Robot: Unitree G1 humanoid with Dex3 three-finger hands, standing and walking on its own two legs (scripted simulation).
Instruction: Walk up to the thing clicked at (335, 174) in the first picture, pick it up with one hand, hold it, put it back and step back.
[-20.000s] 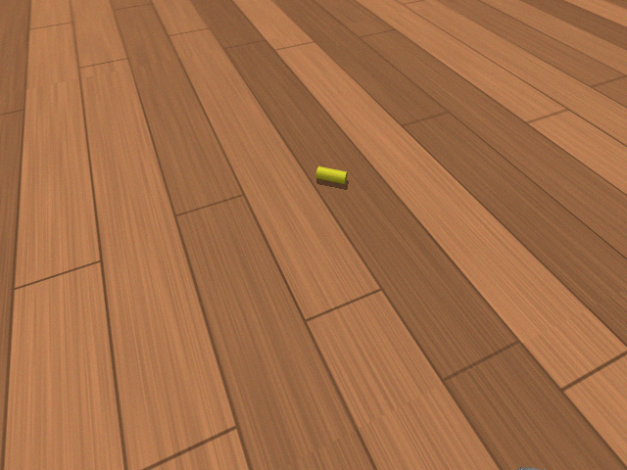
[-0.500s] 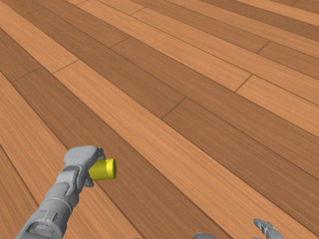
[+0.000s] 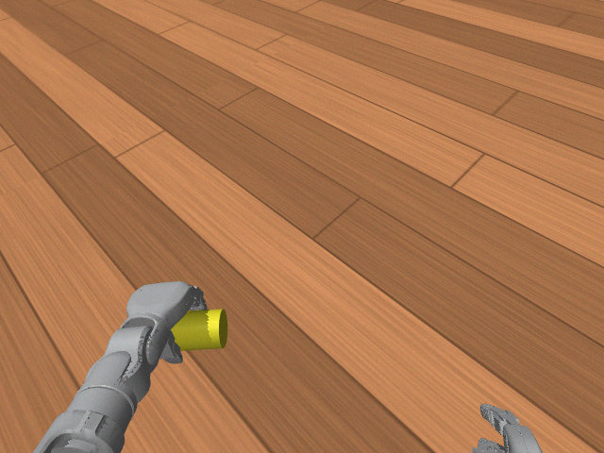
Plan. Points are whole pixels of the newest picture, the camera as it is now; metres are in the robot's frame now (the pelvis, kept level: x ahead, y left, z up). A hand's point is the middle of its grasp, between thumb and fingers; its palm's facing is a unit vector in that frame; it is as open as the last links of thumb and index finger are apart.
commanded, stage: hold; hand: left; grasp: from above
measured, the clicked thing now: (179, 330) +0.30 +0.22 -0.08
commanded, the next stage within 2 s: crouch in 1.18 s
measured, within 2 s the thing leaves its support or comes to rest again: neither
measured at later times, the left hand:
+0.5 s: hand (167, 343) +0.27 +0.22 -0.04, palm faces -0.45 -0.05 -0.89, open 8.8 cm
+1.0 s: hand (166, 347) +0.26 +0.22 -0.04, palm faces -0.47 -0.05 -0.88, open 8.8 cm
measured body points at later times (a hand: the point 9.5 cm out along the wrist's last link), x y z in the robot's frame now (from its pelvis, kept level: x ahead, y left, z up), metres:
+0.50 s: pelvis -0.02 +0.00 +0.00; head -0.01 -0.02 +0.45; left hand +0.29 +0.22 +0.01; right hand +0.13 -0.26 -0.11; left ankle -0.01 +0.12 -0.73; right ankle +0.01 -0.14 -0.73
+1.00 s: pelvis -0.02 +0.00 +0.01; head -0.01 -0.02 +0.46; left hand +0.28 +0.22 +0.02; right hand +0.14 -0.25 -0.11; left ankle -0.01 +0.12 -0.73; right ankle +0.01 -0.14 -0.73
